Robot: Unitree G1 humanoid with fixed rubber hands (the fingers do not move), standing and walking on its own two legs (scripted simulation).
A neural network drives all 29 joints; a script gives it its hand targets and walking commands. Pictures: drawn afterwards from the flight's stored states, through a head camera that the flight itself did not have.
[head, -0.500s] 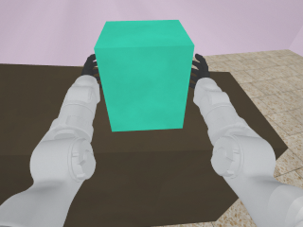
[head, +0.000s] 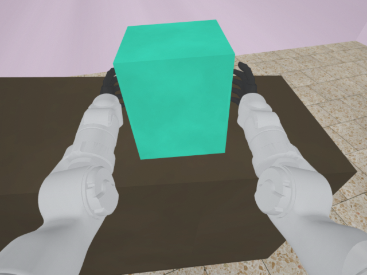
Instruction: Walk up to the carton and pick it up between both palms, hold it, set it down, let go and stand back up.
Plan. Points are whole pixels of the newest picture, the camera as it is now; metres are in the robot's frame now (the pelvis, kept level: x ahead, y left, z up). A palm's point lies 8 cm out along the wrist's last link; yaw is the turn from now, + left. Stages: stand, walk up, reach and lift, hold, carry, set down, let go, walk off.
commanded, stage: set down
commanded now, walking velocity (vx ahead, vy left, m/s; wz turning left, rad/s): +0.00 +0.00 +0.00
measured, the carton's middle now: (177, 91) +0.49 -0.03 +0.17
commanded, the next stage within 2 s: none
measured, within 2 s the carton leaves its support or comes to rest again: rests again in 0.88 s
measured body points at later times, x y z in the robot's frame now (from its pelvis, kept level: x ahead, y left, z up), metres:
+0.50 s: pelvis +0.00 +0.00 +0.00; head +0.00 +0.03 +0.45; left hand +0.46 +0.12 +0.14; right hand +0.43 -0.18 +0.16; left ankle -0.03 +0.11 -0.75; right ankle -0.01 -0.11 -0.75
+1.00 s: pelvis +0.00 +0.01 +0.00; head +0.01 +0.03 +0.45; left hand +0.46 +0.12 +0.14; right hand +0.42 -0.18 +0.14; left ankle -0.03 +0.11 -0.75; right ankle -0.01 -0.11 -0.75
